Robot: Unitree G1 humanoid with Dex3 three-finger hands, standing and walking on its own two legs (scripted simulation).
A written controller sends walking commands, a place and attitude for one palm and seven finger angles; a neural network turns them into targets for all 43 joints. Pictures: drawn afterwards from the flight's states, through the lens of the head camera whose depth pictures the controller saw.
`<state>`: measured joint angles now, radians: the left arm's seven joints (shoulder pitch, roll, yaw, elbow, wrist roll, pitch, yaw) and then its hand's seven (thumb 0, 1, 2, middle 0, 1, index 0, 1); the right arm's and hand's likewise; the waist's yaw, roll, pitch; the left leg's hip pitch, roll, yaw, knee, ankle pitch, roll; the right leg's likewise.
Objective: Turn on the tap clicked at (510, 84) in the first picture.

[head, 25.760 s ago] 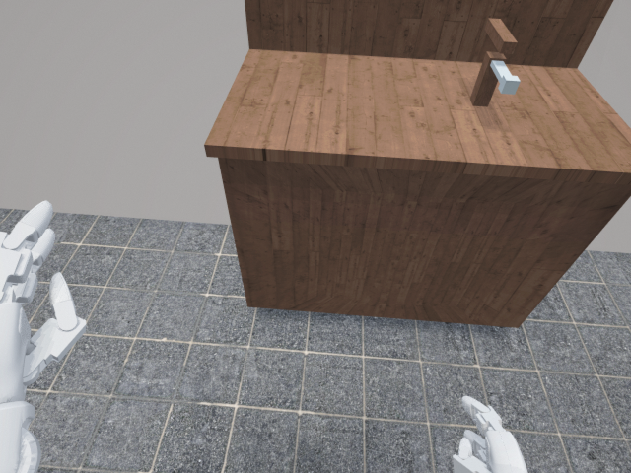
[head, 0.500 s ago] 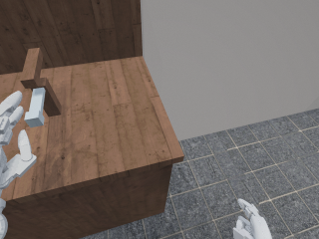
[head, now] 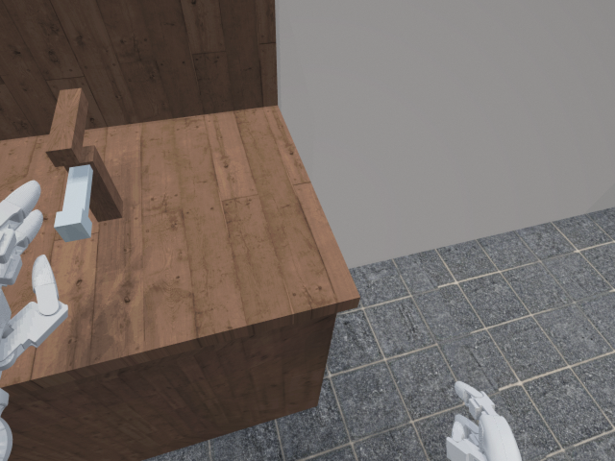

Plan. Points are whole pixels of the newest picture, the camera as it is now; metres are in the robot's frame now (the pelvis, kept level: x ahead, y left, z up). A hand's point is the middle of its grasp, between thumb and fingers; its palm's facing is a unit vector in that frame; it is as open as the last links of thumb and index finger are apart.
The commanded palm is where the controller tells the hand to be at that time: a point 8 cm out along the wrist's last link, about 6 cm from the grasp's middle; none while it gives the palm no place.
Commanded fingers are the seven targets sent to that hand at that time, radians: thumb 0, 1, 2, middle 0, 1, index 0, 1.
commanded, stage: shuffle to correct the standing spot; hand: left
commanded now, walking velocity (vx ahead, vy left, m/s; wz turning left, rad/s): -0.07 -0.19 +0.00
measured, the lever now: (73, 225) +0.34 +0.31 +0.13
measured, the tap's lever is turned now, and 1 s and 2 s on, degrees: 0 0 0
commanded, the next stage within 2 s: come to a stop and stand still in 1.84 s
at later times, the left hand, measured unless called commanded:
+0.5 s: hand (66, 306) +0.22 +0.24 +0.16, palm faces +0.34 -0.86 -0.38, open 7.4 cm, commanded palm +0.16 +0.28 +0.18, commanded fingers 0.00 0.90 0.90 -0.20 -0.30 -0.20 -0.30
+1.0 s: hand (53, 314) +0.21 +0.25 +0.16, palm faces +0.37 -0.85 -0.36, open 7.4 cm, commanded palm +0.16 +0.28 +0.18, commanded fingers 0.00 0.90 0.90 -0.20 -0.30 -0.20 -0.30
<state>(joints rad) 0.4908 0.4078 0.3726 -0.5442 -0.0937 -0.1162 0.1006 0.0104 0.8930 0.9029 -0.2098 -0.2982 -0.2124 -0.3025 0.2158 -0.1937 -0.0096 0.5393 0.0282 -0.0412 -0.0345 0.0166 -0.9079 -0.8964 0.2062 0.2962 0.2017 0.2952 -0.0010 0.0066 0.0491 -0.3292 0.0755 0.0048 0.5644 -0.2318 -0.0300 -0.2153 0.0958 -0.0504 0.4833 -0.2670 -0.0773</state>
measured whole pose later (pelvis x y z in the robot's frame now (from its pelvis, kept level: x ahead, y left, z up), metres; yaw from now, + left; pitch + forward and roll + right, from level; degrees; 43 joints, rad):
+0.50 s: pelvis +0.01 +0.00 +0.00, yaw +0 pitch +0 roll -1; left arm 0.48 0.39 0.35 -0.53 -0.09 -0.10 0.11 0.01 0.89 0.90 -0.21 -0.30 -0.21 -0.30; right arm 0.22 -0.19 -0.01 0.56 0.02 -0.04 -0.04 0.02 -0.91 -0.90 0.21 0.30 0.20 0.30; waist 0.00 0.00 0.04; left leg -0.32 0.07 0.00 0.56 -0.24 -0.03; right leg -0.21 0.09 -0.05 0.49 -0.28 -0.07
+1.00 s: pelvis +0.00 +0.00 +0.00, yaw +0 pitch -1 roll -1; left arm 0.48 0.38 0.35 -0.52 -0.10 -0.10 0.12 0.01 0.89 0.90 -0.21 -0.30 -0.21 -0.30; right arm 0.23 -0.19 0.00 0.56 0.03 -0.04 -0.04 0.02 -0.91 -0.90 0.21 0.30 0.20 0.30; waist 0.01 0.00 0.04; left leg -0.32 0.06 0.00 0.57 -0.23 -0.03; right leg -0.21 0.08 -0.06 0.50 -0.28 -0.07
